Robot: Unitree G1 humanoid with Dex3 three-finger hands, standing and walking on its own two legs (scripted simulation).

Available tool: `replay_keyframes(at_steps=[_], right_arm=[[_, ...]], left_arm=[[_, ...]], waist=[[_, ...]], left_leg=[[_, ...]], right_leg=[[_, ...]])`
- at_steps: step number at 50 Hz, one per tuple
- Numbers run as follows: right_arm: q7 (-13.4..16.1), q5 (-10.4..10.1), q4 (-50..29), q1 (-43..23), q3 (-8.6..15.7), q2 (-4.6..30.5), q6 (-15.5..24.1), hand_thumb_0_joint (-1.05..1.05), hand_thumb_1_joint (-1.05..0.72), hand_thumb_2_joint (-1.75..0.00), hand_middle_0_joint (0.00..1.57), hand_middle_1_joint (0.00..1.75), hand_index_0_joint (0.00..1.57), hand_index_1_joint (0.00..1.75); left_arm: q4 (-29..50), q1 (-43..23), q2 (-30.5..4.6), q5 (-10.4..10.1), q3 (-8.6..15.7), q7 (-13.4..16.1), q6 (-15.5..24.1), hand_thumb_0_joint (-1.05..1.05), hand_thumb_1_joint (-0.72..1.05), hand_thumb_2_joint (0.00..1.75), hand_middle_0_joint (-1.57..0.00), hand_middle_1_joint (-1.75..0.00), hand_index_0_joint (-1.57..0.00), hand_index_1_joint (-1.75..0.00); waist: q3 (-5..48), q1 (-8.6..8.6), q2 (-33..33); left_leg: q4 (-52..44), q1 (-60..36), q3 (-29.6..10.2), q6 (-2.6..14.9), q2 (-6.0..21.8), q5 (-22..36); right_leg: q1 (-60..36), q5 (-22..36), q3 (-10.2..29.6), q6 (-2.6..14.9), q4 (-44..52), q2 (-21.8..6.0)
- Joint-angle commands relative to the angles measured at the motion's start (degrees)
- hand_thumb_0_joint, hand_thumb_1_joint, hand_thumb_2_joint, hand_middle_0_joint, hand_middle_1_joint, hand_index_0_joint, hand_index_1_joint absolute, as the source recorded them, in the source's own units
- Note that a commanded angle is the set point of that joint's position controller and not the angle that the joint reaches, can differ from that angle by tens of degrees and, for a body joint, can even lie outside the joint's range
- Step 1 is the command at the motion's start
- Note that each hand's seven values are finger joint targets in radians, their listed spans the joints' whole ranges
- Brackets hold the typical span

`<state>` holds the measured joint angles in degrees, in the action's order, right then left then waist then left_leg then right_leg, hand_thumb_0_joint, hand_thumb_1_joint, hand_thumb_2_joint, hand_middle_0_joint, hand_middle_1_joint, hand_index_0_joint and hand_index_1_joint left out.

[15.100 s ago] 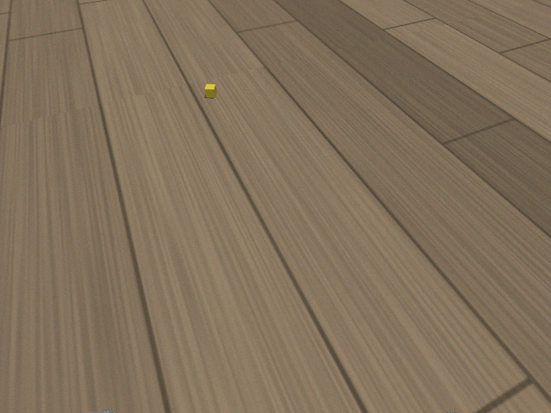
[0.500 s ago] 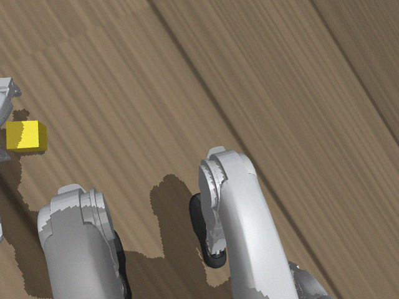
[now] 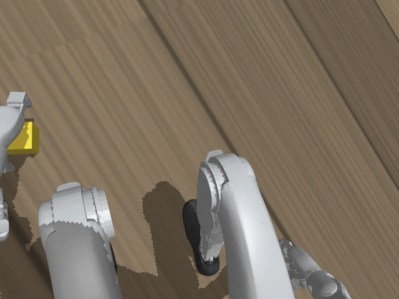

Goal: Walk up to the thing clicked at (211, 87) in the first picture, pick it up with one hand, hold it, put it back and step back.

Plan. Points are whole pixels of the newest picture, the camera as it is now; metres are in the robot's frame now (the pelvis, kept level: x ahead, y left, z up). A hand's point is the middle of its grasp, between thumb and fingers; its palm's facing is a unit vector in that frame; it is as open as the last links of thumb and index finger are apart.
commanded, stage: rest palm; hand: left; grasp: from above
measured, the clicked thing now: (20, 138) +0.45 +0.28 -0.27
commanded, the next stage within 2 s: close in 1.22 s
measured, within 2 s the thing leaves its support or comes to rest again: neither
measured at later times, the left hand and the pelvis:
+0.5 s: hand (7, 143) +0.43 +0.29 -0.23, palm faces -0.50 -0.08 -0.86, open 14.3 cm; pelvis +0.00 +0.00 -0.01, yaw -2 degrees
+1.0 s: hand (25, 144) +0.43 +0.26 -0.25, palm faces -0.40 -0.01 -0.92, open 14.3 cm; pelvis +0.00 +0.01 -0.01, yaw -4 degrees
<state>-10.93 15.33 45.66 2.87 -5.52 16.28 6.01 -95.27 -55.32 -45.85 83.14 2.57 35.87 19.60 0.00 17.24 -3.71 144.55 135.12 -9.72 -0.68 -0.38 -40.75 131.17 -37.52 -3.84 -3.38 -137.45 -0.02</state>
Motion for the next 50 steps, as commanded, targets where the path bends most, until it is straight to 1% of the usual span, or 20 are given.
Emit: replay_keyframes(at_steps=[1,9,10,11,15,17,18,20,23,24,25,26,29,30,32,36,39,43,46,50], right_arm=[[-0.06,0.16,0.29,11.44,3.6,17.19,1.7,0.0,-0.9,-0.9,0.2,0.3,0.2,0.3],[-1.92,0.47,-2.44,11.56,2.15,17.79,3.39,0.0,-0.9,-0.9,0.2,0.3,0.2,0.3],[-2.06,0.57,-2.31,11.3,2.01,17.84,3.39,0.0,-0.9,-0.9,0.2,0.3,0.2,0.3],[-2.25,0.54,-2.88,11.83,2.29,17.86,3.31,0.0,-0.9,-0.9,0.2,0.3,0.2,0.3],[-2.65,0.75,-2.85,13.18,2.1,17.99,2.94,0.0,-0.9,-0.9,0.2,0.3,0.2,0.3],[-2.76,1.12,-2.77,14.5,2.04,18.61,2.82,0.0,-0.9,-0.9,0.2,0.3,0.2,0.3],[-2.65,1.08,-3.25,14.0,2.22,18.79,2.76,0.0,-0.9,-0.9,0.2,0.3,0.2,0.3],[-2.79,1.51,-2.98,14.86,1.63,18.65,2.55,0.0,-0.9,-0.9,0.2,0.3,0.2,0.3],[-2.71,1.77,-3.04,13.9,1.15,18.26,2.45,0.0,-0.9,-0.9,0.2,0.3,0.2,0.3],[-2.63,2.03,-3.16,14.07,1.58,19.11,2.46,0.0,-0.9,-0.9,0.2,0.3,0.2,0.3],[-2.62,2.15,-3.73,12.68,1.55,18.97,2.82,0.0,-0.89,-0.9,0.2,0.3,0.2,0.3],[-2.68,2.29,-2.98,12.88,1.31,19.11,2.86,0.0,-0.9,-0.9,0.2,0.3,0.2,0.3],[-2.73,2.52,-1.33,11.43,1.02,18.79,3.18,0.0,-0.9,-0.9,0.2,0.3,0.2,0.3],[-2.66,2.84,-1.0,11.12,1.16,18.89,3.07,0.0,-0.89,-0.9,0.2,0.3,0.2,0.3],[-2.93,3.2,-0.52,9.49,0.99,18.98,3.28,0.0,-0.89,-0.9,0.2,0.3,0.2,0.3],[-3.6,3.34,0.12,7.98,0.91,19.49,4.22,0.0,-0.9,-0.9,0.2,0.3,0.2,0.3],[-4.54,2.98,-0.16,7.36,0.95,19.52,5.34,0.0,-0.89,-0.9,0.2,0.3,0.2,0.3],[-5.6,2.14,-0.59,6.36,1.29,19.89,6.68,0.0,-0.89,-0.9,0.2,0.3,0.2,0.3],[-6.46,1.56,-0.41,6.72,1.21,20.33,7.9,0.0,-0.9,-0.9,0.2,0.3,0.2,0.3],[-6.64,0.58,-2.18,8.2,1.41,21.88,8.51,0.0,-0.9,-0.9,0.2,0.3,0.2,0.3]], left_arm=[[4.89,-17.2,-12.67,-1.87,2.19,2.36,-1.4,0.0,-0.5,0.98,-0.06,-0.95,-0.07,-0.94],[7.03,-13.99,-17.34,-2.91,5.41,2.61,-1.81,0.0,-0.52,1.0,-0.06,-0.94,-0.06,-0.94],[6.19,-12.98,-16.22,-3.01,4.56,2.49,-1.87,0.0,-0.52,0.99,-0.06,-0.95,-0.06,-0.94],[7.19,-12.39,-18.17,-2.74,6.42,2.5,-1.82,0.0,-0.52,0.99,-0.06,-0.95,-0.06,-0.95],[5.49,-8.52,-17.5,-4.21,7.44,1.62,-1.72,0.0,-0.53,1.01,-0.06,-0.93,-0.05,-0.93],[4.81,-9.21,-18.49,-3.89,8.11,0.77,-1.43,0.0,-0.53,1.01,-0.06,-0.92,-0.05,-0.93],[5.07,-9.75,-16.74,-4.29,6.98,0.26,-0.91,0.0,-0.54,1.02,-0.06,-0.91,-0.05,-0.92],[4.61,-10.42,-18.11,-4.3,7.89,-0.32,0.11,0.0,-0.54,1.02,-0.07,-0.91,-0.05,-0.93],[5.97,-11.18,-17.08,-4.34,6.7,-0.85,2.1,0.0,-0.53,1.02,-0.07,-0.92,-0.05,-0.93],[6.79,-11.69,-16.66,-3.88,5.73,-0.93,2.82,0.0,-0.53,1.01,-0.07,-0.92,-0.05,-0.93],[7.35,-12.63,-13.07,-4.55,2.95,-1.13,3.48,0.0,-0.51,1.0,-0.06,-0.92,-0.05,-0.93],[6.96,-11.66,-15.47,-4.08,4.19,-0.67,3.94,0.0,-0.51,0.99,-0.07,-0.93,-0.06,-0.93],[7.85,-12.21,-14.62,-3.06,1.41,1.06,4.81,0.0,-0.5,0.98,-0.06,-0.94,-0.06,-0.94],[8.91,-11.89,-15.29,-2.93,2.1,2.41,4.95,0.0,-0.5,0.98,-0.06,-0.93,-0.06,-0.93],[8.45,-10.28,-13.98,-2.04,1.0,5.03,4.28,0.0,-0.5,0.98,-0.06,-0.93,-0.06,-0.93],[5.45,-8.95,-11.4,-0.21,-0.69,10.21,1.2,0.0,-0.53,1.01,-0.06,-0.91,-0.04,-0.92],[4.03,-10.0,-9.5,-0.48,-2.15,12.63,-2.08,0.0,-0.52,1.0,-0.06,-0.92,-0.05,-0.93],[2.81,-11.16,-8.38,-2.92,-2.27,13.55,-6.35,0.0,-0.53,1.0,-0.05,-0.92,-0.04,-0.93],[2.63,-12.5,-8.49,-5.08,-1.58,11.73,-8.44,0.0,-0.53,1.0,-0.05,-0.93,-0.04,-0.94],[3.73,-12.8,-15.65,-6.13,4.72,8.32,-8.39,0.0,-0.54,1.0,-0.05,-0.95,-0.04,-0.96]], waist=[[33.68,2.42,21.67],[35.76,1.69,24.26],[34.79,1.57,23.2],[35.91,1.57,23.59],[36.18,1.31,22.69],[34.29,2.44,21.28],[33.26,2.78,20.93],[31.89,3.51,20.84],[31.41,3.56,20.47],[31.14,4.13,21.07],[30.74,4.25,20.47],[31.09,4.0,21.67],[29.97,3.19,23.4],[31.28,2.86,23.81],[31.59,2.02,24.12],[30.47,2.98,23.4],[27.98,3.77,23.88],[26.75,4.23,23.03],[27.16,4.31,23.64],[31.04,4.02,24.06]], left_leg=[[-14.81,-29.7,5.45,2.37,-1.1,9.99],[-13.85,-29.96,5.55,2.05,-0.68,11.74],[-13.56,-28.7,5.45,2.03,-0.61,11.26],[-13.41,-29.4,5.69,2.08,-0.54,12.5],[-12.6,-28.26,5.45,2.12,-0.47,14.83],[-11.56,-27.49,5.18,2.12,-0.41,14.47],[-11.59,-26.6,5.16,2.15,-0.48,13.81],[-11.42,-26.85,4.65,2.1,-0.26,13.12],[-11.0,-27.12,4.56,2.04,-0.06,11.72],[-10.91,-27.7,4.72,2.0,-0.17,11.7],[-10.8,-28.07,4.58,2.14,-0.26,10.74],[-11.22,-29.43,4.41,2.03,-0.07,11.08],[-12.58,-29.9,4.29,1.7,0.14,7.48],[-13.51,-30.32,3.84,1.61,0.24,7.98],[-13.86,-30.35,3.67,1.53,0.27,8.66],[-13.74,-29.69,3.5,1.48,0.35,11.03],[-13.9,-28.7,3.49,1.53,0.35,10.17],[-14.67,-28.02,2.27,1.38,0.88,6.97],[-14.77,-27.68,1.86,1.48,0.93,6.11],[-13.98,-28.71,1.87,1.6,0.9,9.73]], right_leg=[[-14.79,10.44,-7.8,3.71,10.87,1.88],[-18.98,12.52,-7.95,4.08,9.94,2.51],[-18.54,11.89,-8.11,4.25,10.16,2.66],[-20.44,13.6,-7.86,4.16,10.03,2.74],[-23.34,16.42,-7.83,4.05,9.72,2.77],[-22.19,15.86,-8.15,4.14,9.64,2.76],[-21.76,15.25,-8.23,4.13,10.18,2.71],[-21.29,14.32,-8.77,4.04,10.09,2.76],[-21.46,12.9,-8.53,4.11,10.76,3.01],[-21.32,12.66,-8.52,4.03,10.79,3.1],[-20.56,11.59,-8.8,4.06,11.16,3.1],[-21.09,11.88,-9.13,3.76,11.02,3.21],[-18.61,7.57,-9.19,4.14,11.38,3.7],[-19.28,8.08,-9.46,3.99,11.51,3.79],[-18.9,8.55,-9.62,4.13,10.94,4.06],[-18.15,11.55,-9.84,4.01,10.49,4.58],[-15.82,11.08,-9.72,3.94,10.27,4.16],[-13.78,9.03,-9.6,3.98,10.32,3.46],[-13.61,8.57,-9.39,3.88,9.89,2.86],[-17.96,11.98,-9.16,4.03,9.4,2.72]])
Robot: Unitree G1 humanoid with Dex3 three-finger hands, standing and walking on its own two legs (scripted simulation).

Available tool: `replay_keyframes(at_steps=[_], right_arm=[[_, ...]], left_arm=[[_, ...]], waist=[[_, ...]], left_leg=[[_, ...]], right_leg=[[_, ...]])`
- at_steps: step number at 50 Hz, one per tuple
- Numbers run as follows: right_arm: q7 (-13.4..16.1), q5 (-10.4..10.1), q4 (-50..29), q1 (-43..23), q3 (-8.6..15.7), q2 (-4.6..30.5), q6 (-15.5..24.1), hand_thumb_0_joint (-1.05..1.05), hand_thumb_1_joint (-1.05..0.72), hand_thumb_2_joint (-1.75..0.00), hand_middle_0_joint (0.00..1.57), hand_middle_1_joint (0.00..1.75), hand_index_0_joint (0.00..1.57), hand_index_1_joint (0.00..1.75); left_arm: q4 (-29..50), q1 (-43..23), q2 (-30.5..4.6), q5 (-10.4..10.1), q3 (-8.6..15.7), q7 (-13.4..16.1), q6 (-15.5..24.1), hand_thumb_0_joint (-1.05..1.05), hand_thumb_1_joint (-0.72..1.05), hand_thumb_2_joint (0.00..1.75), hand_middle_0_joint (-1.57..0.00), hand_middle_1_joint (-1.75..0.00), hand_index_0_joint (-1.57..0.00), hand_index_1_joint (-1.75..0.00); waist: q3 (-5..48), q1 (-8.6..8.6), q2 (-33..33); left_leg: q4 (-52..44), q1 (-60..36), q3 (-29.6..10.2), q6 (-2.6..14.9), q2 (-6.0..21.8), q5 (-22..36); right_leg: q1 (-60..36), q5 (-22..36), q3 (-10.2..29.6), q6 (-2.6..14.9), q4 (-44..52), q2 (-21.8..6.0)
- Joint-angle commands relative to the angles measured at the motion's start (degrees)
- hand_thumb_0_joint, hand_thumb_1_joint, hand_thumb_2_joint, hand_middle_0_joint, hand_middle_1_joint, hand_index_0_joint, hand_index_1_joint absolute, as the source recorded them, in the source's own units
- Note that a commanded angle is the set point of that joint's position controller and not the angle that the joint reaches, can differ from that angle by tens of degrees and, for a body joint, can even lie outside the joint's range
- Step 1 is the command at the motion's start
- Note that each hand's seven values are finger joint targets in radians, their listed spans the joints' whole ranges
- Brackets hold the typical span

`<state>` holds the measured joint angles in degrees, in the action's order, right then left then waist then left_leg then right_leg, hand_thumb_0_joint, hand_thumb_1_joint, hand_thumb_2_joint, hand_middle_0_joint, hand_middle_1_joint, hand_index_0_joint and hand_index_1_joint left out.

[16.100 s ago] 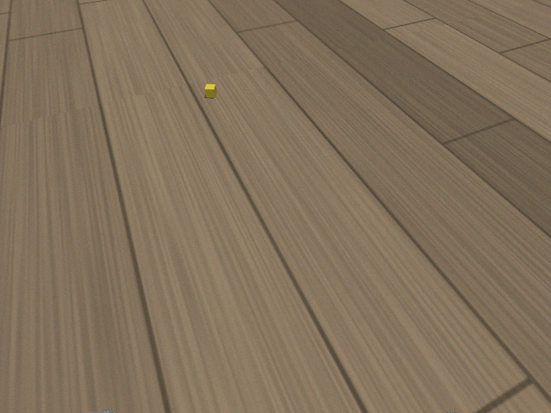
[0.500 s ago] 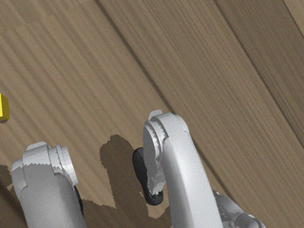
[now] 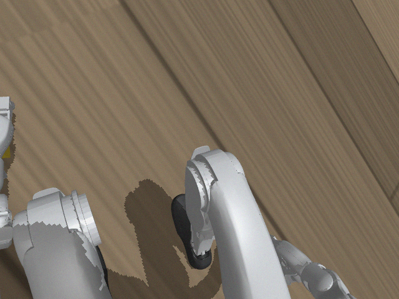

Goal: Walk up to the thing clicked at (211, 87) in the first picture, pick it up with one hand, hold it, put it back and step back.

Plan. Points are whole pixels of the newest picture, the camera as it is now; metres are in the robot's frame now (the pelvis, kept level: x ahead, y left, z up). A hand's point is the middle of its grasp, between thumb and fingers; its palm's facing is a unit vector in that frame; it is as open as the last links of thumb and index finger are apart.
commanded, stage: rest palm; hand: left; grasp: from above
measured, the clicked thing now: out of the picture +0.43 +0.30 -0.26
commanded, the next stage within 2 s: close in 0.22 s
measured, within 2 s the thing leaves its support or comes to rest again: neither
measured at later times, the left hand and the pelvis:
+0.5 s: hand out of the picture +0.41 +0.27 -0.24, palm faces -0.44 -0.05 -0.90, open 13.9 cm; pelvis +0.00 +0.00 +0.00, yaw -1 degrees
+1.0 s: hand out of the picture +0.41 +0.31 -0.25, palm faces -0.56 -0.11 -0.82, open 14.0 cm; pelvis +0.00 +0.00 +0.00, yaw +0 degrees
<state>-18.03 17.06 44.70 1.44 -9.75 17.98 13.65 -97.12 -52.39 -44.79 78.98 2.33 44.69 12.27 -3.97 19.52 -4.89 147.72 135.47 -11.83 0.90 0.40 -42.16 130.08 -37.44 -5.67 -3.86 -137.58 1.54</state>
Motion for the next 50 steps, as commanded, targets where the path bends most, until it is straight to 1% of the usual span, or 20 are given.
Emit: replay_keyframes(at_steps=[1,2,6,8,12,16,17,20,23,26,30,31,34,35,36,37,39,41,46,50], right_arm=[[0.41,-1.16,-1.62,10.18,5.52,19.57,0.83,0.0,-0.9,-0.9,0.2,0.3,0.2,0.3],[0.2,-0.88,-1.83,11.39,5.27,19.2,0.73,0.0,-0.9,-0.9,0.2,0.3,0.2,0.3],[0.72,-1.08,-1.7,11.99,4.32,18.54,0.23,0.0,-0.91,-0.91,0.2,0.3,0.2,0.3],[0.89,-0.92,-2.05,12.51,3.94,18.8,-0.38,0.0,-0.91,-0.91,0.2,0.3,0.2,0.3],[1.16,-0.68,-2.26,13.02,2.55,17.94,-2.12,0.0,-0.9,-0.9,0.2,0.3,0.2,0.3],[1.85,0.45,-3.1,11.7,2.33,18.49,-3.57,0.0,-0.9,-0.9,0.2,0.3,0.2,0.3],[1.98,0.71,-2.1,12.1,3.03,19.27,-3.77,0.0,-0.89,-0.9,0.2,0.3,0.2,0.3],[2.21,1.51,-0.89,9.94,2.91,18.91,-3.57,0.0,-0.88,-0.89,0.2,0.3,0.2,0.3],[2.41,1.48,-0.15,9.24,3.67,19.46,-3.01,0.0,-0.88,-0.89,0.2,0.3,0.2,0.3],[2.16,0.96,-0.42,8.6,3.69,18.79,-2.29,0.0,-0.88,-0.89,0.2,0.3,0.2,0.3],[1.13,-0.45,-0.25,7.79,4.27,18.66,-0.52,0.0,-0.88,-0.89,0.2,0.3,0.2,0.3],[0.69,-0.69,-0.75,8.28,4.56,18.99,0.08,0.0,-0.89,-0.89,0.2,0.3,0.2,0.3],[0.21,-1.48,-1.3,8.69,4.65,19.9,0.93,0.0,-0.89,-0.9,0.2,0.3,0.2,0.3],[0.17,-1.93,-3.45,8.05,4.92,21.1,1.41,0.0,-0.89,-0.9,0.2,0.3,0.2,0.3],[0.22,-2.43,-2.73,8.87,4.73,20.99,1.21,0.0,-0.89,-0.9,0.2,0.3,0.2,0.3],[0.09,-2.44,-2.68,9.96,4.79,21.05,1.47,0.0,-0.89,-0.9,0.2,0.3,0.2,0.3],[0.07,-2.12,-2.16,12.03,4.41,20.31,1.28,0.0,-0.89,-0.9,0.2,0.3,0.2,0.3],[0.35,-1.99,-2.62,11.92,3.8,19.59,1.02,0.0,-0.89,-0.9,0.2,0.3,0.2,0.3],[1.13,-1.71,-3.47,12.12,2.82,19.64,-0.54,0.0,-0.9,-0.9,0.2,0.3,0.2,0.3],[2.14,-1.21,-4.17,13.5,2.19,20.85,-2.86,0.0,-0.89,-0.9,0.2,0.3,0.2,0.3]], left_arm=[[4.08,-14.92,-15.64,-2.22,5.09,-1.71,-0.81,0.0,-0.54,1.0,-0.05,-0.95,-0.04,-0.96],[3.57,-14.2,-15.29,-2.4,5.59,-2.86,-0.32,0.0,-0.53,0.98,-0.05,-0.96,-0.05,-0.96],[3.88,-13.97,-16.31,-3.72,5.95,-7.48,2.47,0.0,-0.55,1.0,-0.05,-0.95,-0.04,-0.96],[4.44,-12.8,-15.63,-3.45,4.72,-9.35,4.44,0.0,-0.56,1.01,-0.05,-0.94,-0.04,-0.96],[8.48,-12.29,-16.63,-3.45,3.77,-10.81,9.09,0.0,-0.54,1.01,-0.06,-0.94,-0.04,-0.95],[10.0,-10.54,-18.7,-1.6,3.77,-8.41,13.16,0.0,-0.5,0.98,-0.06,-0.94,-0.05,-0.94],[10.57,-10.9,-17.27,-0.99,2.08,-7.47,13.54,0.0,-0.44,0.96,-0.09,-0.95,-0.1,-0.94],[10.4,-10.52,-16.48,0.62,1.13,-3.11,13.0,0.0,-0.39,0.93,-0.11,-0.92,-0.12,-0.91],[8.05,-10.0,-15.81,3.78,-0.6,1.74,10.51,0.0,-0.42,0.96,-0.09,-0.93,-0.09,-0.92],[8.54,-11.08,-13.67,3.91,-2.88,5.51,6.43,0.0,-0.47,1.0,-0.08,-0.92,-0.07,-0.92],[6.99,-13.35,-12.99,0.55,-2.22,7.13,0.21,0.0,-0.5,1.01,-0.06,-0.92,-0.05,-0.93],[6.61,-14.17,-11.58,-0.18,-2.3,6.29,-1.16,0.0,-0.5,1.02,-0.06,-0.92,-0.05,-0.93],[5.36,-16.15,-12.22,-2.63,-1.02,3.06,-3.65,0.0,-0.49,1.0,-0.06,-0.94,-0.05,-0.94],[6.53,-17.13,-15.7,-2.84,1.66,1.8,-3.71,0.0,-0.5,1.01,-0.06,-0.94,-0.05,-0.95],[5.46,-17.52,-16.34,-3.22,2.11,0.57,-4.02,0.0,-0.5,1.01,-0.06,-0.93,-0.05,-0.94],[3.38,-15.63,-18.39,-3.7,5.2,-0.96,-3.85,0.0,-0.5,1.01,-0.06,-0.94,-0.05,-0.95],[1.43,-14.93,-18.69,-4.5,6.8,-4.2,-2.84,0.0,-0.49,0.99,-0.07,-0.96,-0.06,-0.96],[1.32,-13.0,-17.68,-5.24,6.45,-7.72,-1.46,0.0,-0.48,0.98,-0.07,-0.97,-0.06,-0.97],[7.81,-13.22,-16.24,-5.92,2.11,-14.24,4.79,0.0,-0.47,0.97,-0.07,-0.98,-0.08,-0.97],[12.59,-12.25,-17.67,-5.26,2.17,-14.14,11.59,0.0,-0.42,0.95,-0.09,-0.96,-0.1,-0.95]], waist=[[34.97,2.02,24.94],[34.96,2.88,24.5],[33.68,3.06,25.47],[34.32,3.39,26.23],[35.75,3.05,24.48],[35.52,1.64,23.85],[34.76,1.71,24.06],[33.33,1.1,24.53],[30.56,1.93,23.32],[29.84,2.8,22.11],[29.07,2.52,23.23],[28.25,3.29,23.85],[28.88,3.47,24.79],[30.26,3.19,24.92],[31.64,2.73,26.46],[31.0,2.75,24.61],[31.82,3.06,25.58],[32.01,3.08,25.93],[34.14,3.91,27.1],[35.57,3.67,25.4]], left_leg=[[-16.27,-28.89,4.59,0.09,-0.09,11.7],[-15.74,-28.84,4.86,0.2,-0.19,13.21],[-15.05,-29.46,4.72,0.02,-0.41,13.9],[-14.69,-30.98,4.55,-0.33,-0.38,16.6],[-13.25,-31.09,5.04,-0.28,-0.34,19.09],[-13.38,-31.15,5.02,-0.38,0.16,17.04],[-13.53,-31.93,5.33,-0.37,0.02,15.99],[-15.55,-31.65,4.52,-0.22,0.36,12.4],[-17.04,-30.4,4.02,-0.53,0.72,10.89],[-17.14,-28.9,4.5,-0.55,0.89,10.04],[-18.4,-28.03,3.37,-0.98,1.42,7.86],[-18.25,-27.79,3.13,-0.94,1.4,7.36],[-18.13,-27.19,2.99,-0.65,1.05,5.9],[-17.67,-27.79,3.08,-0.54,1.11,7.39],[-18.18,-28.65,3.11,-0.67,1.0,8.84],[-16.67,-27.64,3.1,-0.36,0.79,9.91],[-16.75,-27.78,3.49,-0.4,0.45,12.57],[-16.75,-28.63,3.59,-0.39,0.03,13.31],[-15.09,-31.01,4.52,-0.59,-0.09,16.03],[-13.22,-33.27,3.79,-1.13,-0.08,21.05]], right_leg=[[-17.89,12.64,-7.16,4.51,9.31,1.24],[-19.34,14.06,-7.47,4.17,9.29,1.24],[-19.14,13.98,-8.38,4.0,9.34,1.22],[-20.2,15.86,-8.7,3.97,9.19,1.47],[-24.9,18.28,-8.62,4.2,10.24,2.09],[-25.69,15.93,-8.36,4.79,10.73,2.79],[-24.38,14.85,-8.11,4.79,10.78,2.92],[-21.08,11.0,-8.81,4.9,11.35,3.31],[-19.15,9.86,-9.44,4.96,11.56,3.63],[-18.52,9.67,-8.26,4.77,12.89,3.77],[-15.71,8.87,-7.77,4.99,11.99,2.64],[-14.18,8.52,-7.76,4.89,11.6,2.08],[-13.27,7.88,-7.5,4.96,11.19,1.65],[-14.43,9.56,-7.47,4.91,10.93,1.47],[-15.56,10.52,-7.06,5.14,10.8,1.58],[-16.59,11.81,-7.29,4.76,10.12,1.15],[-19.06,13.38,-7.49,4.75,9.95,1.49],[-19.34,13.64,-7.93,4.53,10.0,1.48],[-22.97,15.91,-8.48,4.1,11.05,2.21],[-25.92,18.99,-9.69,4.65,11.26,2.21]])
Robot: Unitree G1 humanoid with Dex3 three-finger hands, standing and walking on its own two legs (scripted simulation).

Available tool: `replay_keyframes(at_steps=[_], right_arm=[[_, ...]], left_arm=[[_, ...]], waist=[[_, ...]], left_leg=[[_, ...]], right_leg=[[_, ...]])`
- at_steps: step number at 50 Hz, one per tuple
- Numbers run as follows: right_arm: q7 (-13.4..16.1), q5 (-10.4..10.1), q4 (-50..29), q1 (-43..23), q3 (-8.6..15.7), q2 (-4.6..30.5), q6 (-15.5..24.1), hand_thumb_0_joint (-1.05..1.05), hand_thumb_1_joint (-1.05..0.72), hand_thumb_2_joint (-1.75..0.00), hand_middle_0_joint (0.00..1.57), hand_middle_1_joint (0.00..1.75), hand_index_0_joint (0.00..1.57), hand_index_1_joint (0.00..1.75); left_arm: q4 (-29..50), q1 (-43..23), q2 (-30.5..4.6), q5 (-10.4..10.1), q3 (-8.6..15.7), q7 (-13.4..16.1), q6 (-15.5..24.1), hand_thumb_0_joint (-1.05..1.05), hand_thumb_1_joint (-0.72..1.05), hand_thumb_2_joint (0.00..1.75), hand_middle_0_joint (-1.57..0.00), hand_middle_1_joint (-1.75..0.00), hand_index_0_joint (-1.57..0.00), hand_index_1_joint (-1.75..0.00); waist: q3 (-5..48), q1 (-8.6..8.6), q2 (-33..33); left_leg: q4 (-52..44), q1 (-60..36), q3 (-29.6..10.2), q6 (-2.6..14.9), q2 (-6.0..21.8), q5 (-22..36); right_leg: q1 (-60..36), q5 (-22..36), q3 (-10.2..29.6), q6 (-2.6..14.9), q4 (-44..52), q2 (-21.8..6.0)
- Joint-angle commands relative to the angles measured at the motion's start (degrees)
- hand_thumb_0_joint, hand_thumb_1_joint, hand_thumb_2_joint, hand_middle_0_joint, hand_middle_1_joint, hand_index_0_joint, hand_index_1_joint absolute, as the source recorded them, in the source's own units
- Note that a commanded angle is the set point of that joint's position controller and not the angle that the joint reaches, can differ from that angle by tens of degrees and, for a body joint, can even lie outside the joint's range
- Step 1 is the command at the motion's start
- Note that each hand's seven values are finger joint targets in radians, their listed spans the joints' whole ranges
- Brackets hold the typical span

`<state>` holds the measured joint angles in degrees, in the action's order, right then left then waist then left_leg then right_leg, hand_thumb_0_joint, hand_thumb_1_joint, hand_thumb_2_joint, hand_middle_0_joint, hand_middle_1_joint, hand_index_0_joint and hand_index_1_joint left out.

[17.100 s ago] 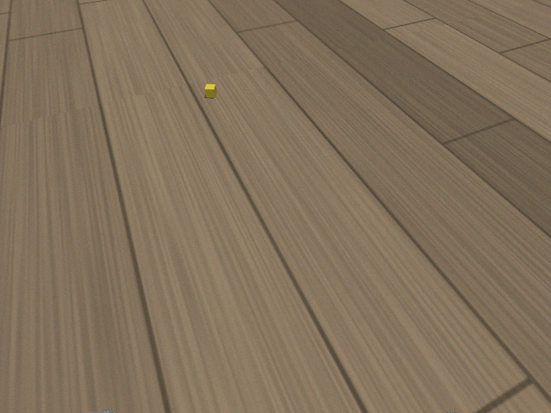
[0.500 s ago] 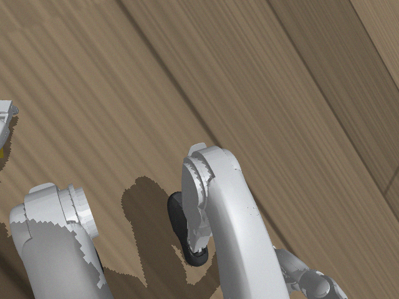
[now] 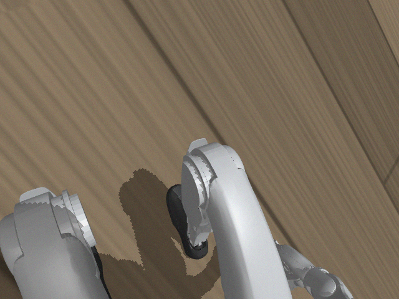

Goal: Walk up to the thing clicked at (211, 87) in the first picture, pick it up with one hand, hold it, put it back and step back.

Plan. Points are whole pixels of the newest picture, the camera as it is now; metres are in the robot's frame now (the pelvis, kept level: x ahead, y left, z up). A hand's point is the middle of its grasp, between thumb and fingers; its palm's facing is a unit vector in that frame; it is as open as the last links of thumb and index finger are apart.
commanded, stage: close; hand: left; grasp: from above
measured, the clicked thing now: out of the picture +0.42 +0.30 -0.27
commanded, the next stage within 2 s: none
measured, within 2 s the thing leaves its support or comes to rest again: neither
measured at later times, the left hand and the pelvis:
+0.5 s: hand out of the picture +0.42 +0.29 -0.23, palm faces -0.33 +0.02 -0.94, open 13.7 cm; pelvis -0.01 +0.00 +0.01, yaw -1 degrees
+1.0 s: hand out of the picture +0.39 +0.28 -0.24, palm faces -0.47 -0.06 -0.88, open 12.9 cm; pelvis -0.01 +0.00 +0.01, yaw +0 degrees
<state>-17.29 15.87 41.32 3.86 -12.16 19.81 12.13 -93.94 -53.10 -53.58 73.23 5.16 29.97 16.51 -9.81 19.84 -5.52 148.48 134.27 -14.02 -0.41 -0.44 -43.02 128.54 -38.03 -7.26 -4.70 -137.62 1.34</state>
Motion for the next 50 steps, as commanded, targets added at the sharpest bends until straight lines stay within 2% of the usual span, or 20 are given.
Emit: replay_keyframes(at_steps=[1,2,6,12,14,17,22,24,25,27,28,31,32,34,37,39,40,41,44,50], right_arm=[[1.3,0.27,-0.87,11.35,3.63,17.83,-1.76,0.0,-0.89,-0.9,0.2,0.3,0.2,0.3],[1.35,0.63,-0.99,10.9,3.28,17.58,-2.12,0.0,-0.89,-0.9,0.2,0.3,0.2,0.3],[2.27,1.88,0.68,9.25,3.59,18.22,-3.58,0.0,-0.88,-0.89,0.2,0.3,0.2,0.3],[3.26,2.86,2.33,4.8,4.26,17.15,-2.73,0.0,-0.87,-0.89,0.2,0.3,0.2,0.3],[2.68,2.46,1.83,3.13,4.31,16.13,-1.47,0.0,-0.87,-0.89,0.2,0.3,0.2,0.3],[1.4,1.28,1.12,2.4,4.7,16.23,0.64,0.0,-0.87,-0.89,0.2,0.3,0.2,0.3],[-0.16,-0.82,1.15,5.11,5.91,18.33,2.48,0.0,-0.88,-0.89,0.2,0.3,0.2,0.3],[-0.77,-1.31,-0.52,5.74,6.25,19.12,3.24,0.0,-0.88,-0.89,0.2,0.3,0.2,0.3],[-0.76,-1.77,-1.1,7.76,6.74,19.99,3.45,0.0,-0.89,-0.9,0.2,0.3,0.2,0.3],[-0.78,-2.0,-0.24,9.87,6.07,19.21,3.22,0.0,-0.89,-0.9,0.2,0.3,0.2,0.3],[-0.59,-1.83,-0.26,10.15,6.25,19.22,3.07,0.0,-0.89,-0.9,0.2,0.3,0.2,0.3],[-0.2,-1.45,-1.14,8.69,5.45,18.86,3.06,0.0,-0.9,-0.9,0.2,0.3,0.2,0.3],[-0.04,-1.3,-1.35,8.8,5.2,19.09,2.8,0.0,-0.9,-0.9,0.2,0.3,0.2,0.3],[0.67,-2.1,-1.28,11.38,6.35,20.42,1.32,0.0,-0.9,-0.9,0.2,0.3,0.2,0.3],[0.75,-1.09,-2.18,12.7,4.66,20.34,-1.1,0.0,-0.89,-0.9,0.2,0.3,0.2,0.3],[1.47,-1.43,-3.21,12.43,4.39,20.11,-2.86,0.0,-0.89,-0.9,0.2,0.3,0.2,0.3],[1.54,-1.14,-3.37,12.4,3.1,18.92,-3.61,0.0,-0.88,-0.89,0.2,0.3,0.2,0.3],[1.58,-0.17,-3.8,12.49,2.36,18.9,-4.09,0.0,-0.88,-0.89,0.2,0.3,0.2,0.3],[2.82,0.98,-1.93,10.43,3.38,19.07,-5.07,0.0,-0.88,-0.89,0.2,0.3,0.2,0.3],[4.48,3.21,2.04,5.25,3.97,17.51,-4.03,0.0,-0.87,-0.89,0.2,0.3,0.2,0.3]], left_arm=[[8.39,-10.31,-8.45,1.05,-0.61,1.12,8.64,0.0,-0.4,0.93,-0.11,-0.94,-0.12,-0.93],[7.67,-10.31,-6.03,0.96,-1.76,1.49,9.8,0.0,-0.4,0.93,-0.11,-0.94,-0.12,-0.93],[7.17,-9.58,-8.83,4.48,-1.96,7.3,12.38,0.0,-0.32,0.88,-0.14,-0.92,-0.16,-0.89],[5.71,-8.3,-8.89,11.19,-5.28,19.78,6.51,0.0,-0.33,0.89,-0.12,-0.89,-0.14,-0.88],[6.41,-10.24,-6.9,11.06,-7.02,22.5,3.06,0.0,-0.35,0.9,-0.11,-0.9,-0.12,-0.89],[6.54,-12.33,-5.27,7.61,-6.25,24.57,-2.88,0.0,-0.41,0.96,-0.1,-0.87,-0.09,-0.87],[2.51,-15.24,-4.25,2.53,-4.86,20.91,-10.44,0.0,-0.46,0.98,-0.07,-0.91,-0.06,-0.91],[1.7,-16.89,-4.36,-0.18,-3.25,17.16,-11.43,0.0,-0.46,0.98,-0.06,-0.92,-0.06,-0.93],[0.34,-17.01,-6.71,-0.41,-0.57,14.8,-11.47,0.0,-0.48,0.99,-0.07,-0.92,-0.06,-0.93],[-2.66,-14.85,-10.26,-1.25,3.23,9.81,-10.45,0.0,-0.46,0.97,-0.08,-0.93,-0.07,-0.93],[-3.13,-12.82,-9.65,-1.5,3.0,7.36,-9.88,0.0,-0.45,0.96,-0.09,-0.92,-0.08,-0.93],[2.77,-14.86,-2.67,-3.22,-3.25,0.62,-6.12,0.0,-0.45,0.95,-0.06,-0.98,-0.07,-0.97],[5.22,-14.47,-4.45,-3.35,-3.4,-1.02,-4.41,0.0,-0.43,0.93,-0.07,-0.99,-0.08,-0.98],[9.83,-11.25,-9.66,-2.59,-1.96,-3.18,-0.7,0.0,-0.41,0.92,-0.1,-0.96,-0.11,-0.95],[11.74,-10.14,-8.85,-1.42,-1.69,-3.81,4.91,0.0,-0.37,0.9,-0.12,-0.94,-0.14,-0.92],[10.49,-6.01,-9.77,-0.9,0.84,-2.41,7.9,0.0,-0.34,0.89,-0.15,-0.9,-0.16,-0.89],[9.22,-6.57,-8.39,-0.46,0.3,-1.57,9.37,0.0,-0.32,0.89,-0.16,-0.89,-0.17,-0.88],[9.28,-8.07,-9.71,0.88,0.62,-0.07,10.96,0.0,-0.29,0.87,-0.16,-0.9,-0.18,-0.87],[10.19,-10.02,-12.45,4.44,0.79,5.77,13.54,0.0,-0.2,0.8,-0.21,-0.85,-0.24,-0.82],[7.18,-9.39,-9.98,11.12,-5.35,18.64,8.25,0.0,-0.18,0.76,-0.21,-0.81,-0.24,-0.78]], waist=[[41.53,3.43,25.68],[40.36,4.0,24.49],[37.3,2.04,23.46],[32.75,2.44,21.05],[32.81,3.17,22.45],[33.7,3.28,24.01],[33.9,4.0,26.39],[33.31,4.97,24.92],[33.68,5.15,25.9],[35.79,3.49,25.77],[37.07,2.88,27.67],[38.4,3.98,30.46],[39.99,4.21,30.92],[41.48,2.12,30.46],[40.32,3.19,26.13],[41.67,1.91,23.25],[40.82,2.8,21.16],[39.75,3.53,20.39],[38.01,1.55,22.78],[32.8,3.13,22.03]], left_leg=[[-13.6,-32.73,6.03,0.25,0.9,22.4],[-13.21,-31.97,5.7,0.43,0.86,21.96],[-15.79,-30.12,5.62,0.75,1.27,13.96],[-19.18,-28.06,6.48,-0.07,2.38,7.77],[-19.57,-28.04,6.83,-0.39,2.7,7.38],[-20.46,-27.79,5.96,-0.7,3.24,7.51],[-19.98,-26.88,4.0,-0.08,2.88,6.11],[-18.93,-25.17,4.37,0.35,2.46,6.45],[-18.68,-25.6,5.1,0.6,2.02,8.68],[-18.49,-25.66,4.75,0.71,1.55,12.14],[-18.9,-27.05,5.07,0.47,1.13,13.82],[-18.31,-32.02,4.33,-0.3,0.92,18.34],[-17.79,-34.06,4.37,-0.38,1.11,20.28],[-17.75,-34.39,4.8,-0.65,0.69,22.89],[-15.08,-31.24,5.8,-0.35,0.29,23.55],[-14.53,-30.35,5.92,0.1,0.43,23.64],[-13.9,-29.22,5.35,0.21,0.45,22.81],[-13.46,-29.56,5.29,0.43,0.56,21.92],[-15.32,-30.59,5.81,0.7,1.05,15.94],[-19.45,-29.22,7.16,-0.21,2.21,6.43]], right_leg=[[-25.23,19.95,-8.01,5.35,10.71,2.6],[-24.17,19.62,-8.52,5.49,10.73,2.58],[-21.77,12.42,-7.83,5.78,12.63,3.34],[-18.8,6.44,-7.21,5.75,14.96,4.55],[-17.54,6.73,-6.44,5.76,14.88,4.35],[-16.21,8.32,-6.03,5.44,14.51,3.41],[-12.08,9.32,-5.7,5.71,11.64,1.77],[-13.22,9.98,-5.83,5.44,11.95,1.44],[-14.41,11.87,-5.68,5.58,12.15,1.51],[-15.92,13.41,-5.91,5.75,11.28,1.5],[-17.27,14.2,-5.86,5.93,10.86,1.57],[-16.58,16.6,-7.43,5.4,10.47,1.87],[-18.08,18.01,-7.71,5.14,10.73,2.02],[-22.0,19.72,-7.54,5.59,11.34,1.94],[-25.47,20.69,-7.89,6.21,12.39,2.3],[-28.11,20.88,-7.75,6.13,12.81,2.58],[-27.48,20.26,-8.24,6.28,12.73,2.6],[-26.6,19.29,-8.57,6.13,12.6,2.65],[-23.27,13.66,-7.4,6.05,13.16,3.3],[-20.38,4.68,-6.38,5.63,16.76,4.51]])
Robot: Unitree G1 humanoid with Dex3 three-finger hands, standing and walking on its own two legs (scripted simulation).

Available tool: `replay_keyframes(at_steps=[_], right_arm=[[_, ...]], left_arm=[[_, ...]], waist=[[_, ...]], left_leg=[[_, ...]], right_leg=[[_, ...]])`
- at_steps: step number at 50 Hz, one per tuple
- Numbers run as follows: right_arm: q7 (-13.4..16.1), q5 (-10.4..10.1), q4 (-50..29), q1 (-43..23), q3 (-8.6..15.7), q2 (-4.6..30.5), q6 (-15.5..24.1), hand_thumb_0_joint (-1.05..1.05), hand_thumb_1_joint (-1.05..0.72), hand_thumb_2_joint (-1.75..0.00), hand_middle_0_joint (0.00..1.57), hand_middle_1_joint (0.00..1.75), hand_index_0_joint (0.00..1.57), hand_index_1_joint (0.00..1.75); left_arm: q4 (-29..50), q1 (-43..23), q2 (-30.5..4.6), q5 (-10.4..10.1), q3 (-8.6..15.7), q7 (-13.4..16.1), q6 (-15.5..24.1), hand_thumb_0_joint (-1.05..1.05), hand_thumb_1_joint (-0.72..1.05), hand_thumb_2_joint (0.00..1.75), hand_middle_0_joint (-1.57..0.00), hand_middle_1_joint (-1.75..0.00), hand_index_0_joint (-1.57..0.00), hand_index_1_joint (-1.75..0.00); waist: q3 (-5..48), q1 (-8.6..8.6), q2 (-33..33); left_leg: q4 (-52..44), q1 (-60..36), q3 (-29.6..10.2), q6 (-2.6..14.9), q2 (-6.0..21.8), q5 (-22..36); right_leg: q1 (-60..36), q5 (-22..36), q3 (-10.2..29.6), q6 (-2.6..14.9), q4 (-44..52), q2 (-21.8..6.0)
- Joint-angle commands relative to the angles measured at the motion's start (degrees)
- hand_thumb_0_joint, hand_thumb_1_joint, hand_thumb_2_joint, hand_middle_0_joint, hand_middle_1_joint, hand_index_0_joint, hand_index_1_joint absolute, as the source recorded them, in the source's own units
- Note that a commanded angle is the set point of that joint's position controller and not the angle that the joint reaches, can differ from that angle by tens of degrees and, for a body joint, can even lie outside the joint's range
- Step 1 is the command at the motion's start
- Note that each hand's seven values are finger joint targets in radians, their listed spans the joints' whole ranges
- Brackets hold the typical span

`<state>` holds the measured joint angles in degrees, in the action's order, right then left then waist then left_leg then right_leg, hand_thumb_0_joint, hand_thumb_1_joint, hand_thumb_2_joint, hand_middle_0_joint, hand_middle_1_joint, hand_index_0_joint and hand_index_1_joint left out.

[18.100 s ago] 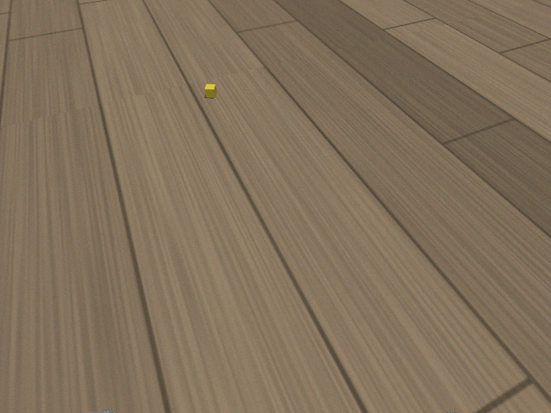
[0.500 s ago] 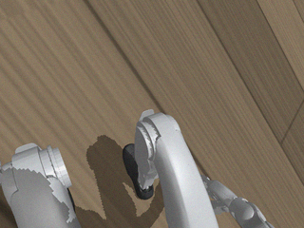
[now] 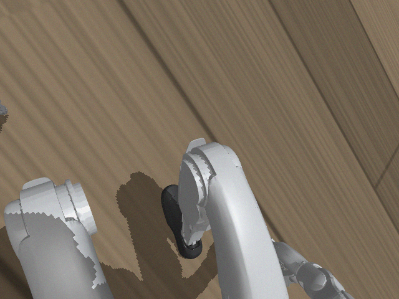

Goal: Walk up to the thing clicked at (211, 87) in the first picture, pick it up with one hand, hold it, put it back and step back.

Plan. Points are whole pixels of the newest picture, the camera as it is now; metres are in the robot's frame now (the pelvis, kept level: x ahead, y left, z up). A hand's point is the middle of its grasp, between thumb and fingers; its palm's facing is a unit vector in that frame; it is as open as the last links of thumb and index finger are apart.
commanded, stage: close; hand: left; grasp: from above
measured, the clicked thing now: out of the picture +0.43 +0.29 -0.27
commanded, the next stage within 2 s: none
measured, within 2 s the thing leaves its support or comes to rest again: neither
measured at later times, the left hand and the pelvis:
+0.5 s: hand out of the picture +0.43 +0.32 -0.26, palm faces -0.53 -0.11 -0.84, open 13.2 cm; pelvis +0.01 +0.01 +0.00, yaw +0 degrees
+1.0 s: hand out of the picture +0.41 +0.29 -0.24, palm faces -0.33 +0.04 -0.94, open 11.6 cm; pelvis +0.00 +0.01 +0.01, yaw -1 degrees
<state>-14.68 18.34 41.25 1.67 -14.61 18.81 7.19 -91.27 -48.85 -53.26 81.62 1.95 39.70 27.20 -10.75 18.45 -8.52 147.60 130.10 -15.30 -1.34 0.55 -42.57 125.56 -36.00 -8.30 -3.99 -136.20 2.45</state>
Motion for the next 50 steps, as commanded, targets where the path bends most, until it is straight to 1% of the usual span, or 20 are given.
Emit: replay_keyframes(at_steps=[1,4,7,8,10,14,15,17,19,23,25,27,28,30,32,34,38,41,45,50], right_arm=[[1.65,0.73,2.25,6.8,6.38,17.94,1.64,0.0,-0.87,-0.89,0.2,0.3,0.2,0.3],[0.48,0.12,2.11,5.5,6.69,17.27,3.77,0.0,-0.87,-0.89,0.2,0.3,0.2,0.3],[-0.7,-0.99,1.5,5.33,6.67,17.8,5.53,0.0,-0.87,-0.89,0.2,0.3,0.2,0.3],[-1.0,-1.48,1.09,6.6,6.78,18.33,6.1,0.0,-0.87,-0.89,0.2,0.3,0.2,0.3],[-1.49,-2.46,1.48,6.89,7.29,18.93,6.77,0.0,-0.87,-0.89,0.2,0.3,0.2,0.3],[-2.58,-4.13,-1.06,8.71,7.98,20.77,7.6,0.0,-0.88,-0.89,0.2,0.3,0.2,0.3],[-2.65,-3.94,-0.99,10.38,7.72,20.94,7.74,0.0,-0.88,-0.89,0.2,0.3,0.2,0.3],[-2.85,-3.96,-1.19,11.61,7.45,19.86,7.88,0.0,-0.89,-0.9,0.2,0.3,0.2,0.3],[-2.48,-3.45,-2.21,11.02,8.1,20.86,7.87,0.0,-0.89,-0.9,0.2,0.3,0.2,0.3],[-1.73,-3.72,-2.4,13.14,7.54,20.99,5.71,0.0,-0.9,-0.9,0.2,0.3,0.2,0.3],[-1.2,-4.06,-2.54,14.01,7.57,21.24,4.83,0.0,-0.9,-0.9,0.2,0.3,0.2,0.3],[-0.78,-3.8,-1.24,15.41,7.09,20.77,3.09,0.0,-0.89,-0.9,0.2,0.3,0.2,0.3],[-0.83,-3.3,-1.83,14.85,6.46,20.39,2.89,0.0,-0.89,-0.9,0.2,0.3,0.2,0.3],[-0.45,-2.99,-2.89,14.76,5.89,21.03,1.99,0.0,-0.88,-0.89,0.2,0.3,0.2,0.3],[0.16,-3.02,-3.14,14.54,5.11,19.94,0.8,0.0,-0.88,-0.89,0.2,0.3,0.2,0.3],[0.6,-1.51,-1.68,12.8,5.35,19.55,0.29,0.0,-0.88,-0.89,0.2,0.3,0.2,0.3],[1.85,-0.26,0.37,8.46,5.88,19.38,0.19,0.0,-0.87,-0.89,0.2,0.3,0.2,0.3],[1.83,0.65,1.37,6.84,6.33,18.62,1.45,0.0,-0.87,-0.89,0.2,0.3,0.2,0.3],[0.32,-0.21,0.73,4.53,6.24,17.04,4.15,0.0,-0.87,-0.89,0.2,0.3,0.2,0.3],[-1.05,-2.16,0.28,7.38,7.3,19.4,6.53,0.0,-0.88,-0.89,0.2,0.3,0.2,0.3]], left_arm=[[4.83,-14.01,-9.84,2.67,-2.7,10.39,-4.04,0.0,-0.18,0.75,-0.22,-0.8,-0.25,-0.77],[5.71,-16.55,-7.85,0.67,-3.81,14.13,-9.2,0.0,-0.21,0.78,-0.2,-0.8,-0.22,-0.78],[3.57,-17.43,-5.75,-2.88,-3.6,15.03,-14.86,0.0,-0.27,0.83,-0.18,-0.78,-0.18,-0.77],[2.54,-18.04,-4.79,-4.18,-3.6,14.43,-16.55,0.0,-0.28,0.84,-0.17,-0.79,-0.18,-0.79],[1.01,-18.57,-5.35,-5.81,-2.61,12.53,-19.46,0.0,-0.32,0.87,-0.17,-0.79,-0.16,-0.79],[-3.85,-20.67,-7.25,-8.34,0.98,5.17,-21.64,0.0,-0.28,0.83,-0.21,-0.78,-0.21,-0.78],[-5.12,-19.24,-10.9,-8.99,4.73,3.33,-21.33,0.0,-0.26,0.81,-0.21,-0.79,-0.22,-0.79],[-6.14,-16.51,-11.08,-9.75,6.16,-1.46,-20.16,0.0,-0.25,0.8,-0.22,-0.8,-0.23,-0.79],[-3.47,-15.23,-9.43,-10.61,4.82,-5.54,-18.42,0.0,-0.26,0.8,-0.22,-0.82,-0.22,-0.81],[7.3,-17.6,-8.15,-10.98,1.09,-11.58,-11.81,0.0,-0.21,0.79,-0.26,-0.81,-0.27,-0.8],[8.39,-14.24,-10.06,-10.83,2.03,-13.11,-8.2,0.0,-0.16,0.82,-0.3,-0.83,-0.3,-0.82],[8.25,-13.05,-6.88,-10.85,0.74,-13.47,-4.88,0.0,-0.13,0.78,-0.29,-0.8,-0.31,-0.78],[6.47,-13.6,-5.48,-10.04,-0.71,-13.53,-3.52,0.0,-0.12,0.76,-0.29,-0.81,-0.31,-0.78],[7.36,-14.39,-7.11,-8.54,0.02,-12.03,-0.51,0.0,-0.11,0.78,-0.3,-0.8,-0.32,-0.77],[6.44,-13.05,-10.67,-7.18,2.86,-8.93,1.9,0.0,-0.05,0.78,-0.35,-0.76,-0.36,-0.75],[5.89,-13.44,-10.07,-4.64,1.35,-5.44,3.16,0.0,0.01,0.73,-0.37,-0.78,-0.4,-0.74],[4.92,-12.15,-12.21,0.98,0.24,3.56,0.5,0.0,-0.01,0.62,-0.33,-0.7,-0.37,-0.66],[4.67,-13.62,-10.43,3.38,-1.77,9.43,-3.85,0.0,-0.03,0.63,-0.35,-0.66,-0.37,-0.64],[4.51,-16.99,-6.72,0.53,-4.09,13.74,-11.39,0.0,-0.07,0.67,-0.35,-0.62,-0.35,-0.61],[0.78,-18.76,-5.94,-5.26,-2.5,11.04,-19.22,0.0,-0.13,0.71,-0.31,-0.65,-0.32,-0.64]], waist=[[33.4,4.59,24.85],[34.24,5.38,26.32],[34.55,6.19,27.26],[34.34,6.93,27.37],[33.96,6.03,27.13],[34.41,6.13,29.88],[34.99,5.72,28.68],[36.26,4.05,31.05],[38.88,3.41,34.29],[41.68,5.3,32.21],[42.66,4.63,29.11],[41.42,4.58,27.1],[40.1,5.65,26.13],[38.99,5.73,23.71],[39.21,4.22,22.86],[37.26,3.41,24.2],[35.25,3.07,25.76],[34.13,4.13,26.65],[34.44,5.83,28.82],[33.48,6.74,28.61]], left_leg=[[-18.8,-24.73,8.36,0.57,1.42,5.71],[-19.05,-24.26,7.84,0.24,2.19,5.87],[-19.61,-23.71,6.37,0.28,2.48,6.62],[-19.31,-23.53,5.97,0.6,2.22,6.6],[-18.93,-21.85,5.66,1.01,1.84,5.92],[-18.44,-23.08,5.42,0.94,1.29,9.9],[-18.2,-22.67,5.46,1.15,1.06,11.35],[-18.48,-23.78,6.03,0.94,0.28,14.43],[-18.55,-26.85,6.0,0.56,-0.04,16.98],[-16.13,-27.94,6.88,1.03,-0.44,21.23],[-14.39,-26.68,7.54,1.14,-0.23,21.97],[-14.4,-24.23,7.11,0.98,-0.73,20.25],[-13.37,-24.21,7.18,1.11,-0.53,19.04],[-13.16,-24.86,6.55,1.43,-0.61,17.49],[-13.99,-25.25,6.46,1.68,-0.25,16.44],[-14.77,-25.45,7.04,1.71,0.07,12.87],[-18.36,-26.6,8.08,1.21,0.84,8.46],[-19.24,-26.94,7.73,0.47,1.57,8.5],[-19.34,-25.73,7.4,-0.03,2.22,8.97],[-19.22,-22.55,5.66,1.06,1.91,5.27]], right_leg=[[-16.33,2.76,-5.44,4.87,15.36,3.37],[-14.96,4.24,-5.09,4.73,14.76,2.58],[-13.48,6.76,-4.88,4.57,13.43,1.72],[-13.1,7.36,-4.83,4.52,12.94,1.51],[-10.71,7.5,-4.7,4.72,11.81,0.84],[-10.48,10.96,-5.07,5.13,9.87,0.39],[-12.14,11.83,-5.42,4.92,10.04,0.32],[-14.38,12.98,-5.11,5.29,9.07,0.35],[-15.05,13.86,-5.73,5.34,9.08,0.7],[-19.91,17.73,-6.43,4.88,10.59,1.07],[-23.24,18.86,-6.1,5.08,11.32,1.33],[-23.39,16.98,-6.6,5.42,11.89,1.38],[-21.67,15.99,-6.88,5.52,11.64,1.48],[-20.26,13.95,-7.68,5.34,11.94,1.62],[-21.54,12.99,-7.27,5.03,12.32,1.78],[-19.33,9.52,-6.55,5.12,12.17,2.26],[-17.37,4.85,-6.5,4.96,13.4,3.24],[-15.28,5.23,-6.63,4.89,13.42,3.43],[-13.73,7.57,-5.35,4.7,12.95,2.68],[-11.04,6.9,-4.74,4.86,12.05,1.22]])
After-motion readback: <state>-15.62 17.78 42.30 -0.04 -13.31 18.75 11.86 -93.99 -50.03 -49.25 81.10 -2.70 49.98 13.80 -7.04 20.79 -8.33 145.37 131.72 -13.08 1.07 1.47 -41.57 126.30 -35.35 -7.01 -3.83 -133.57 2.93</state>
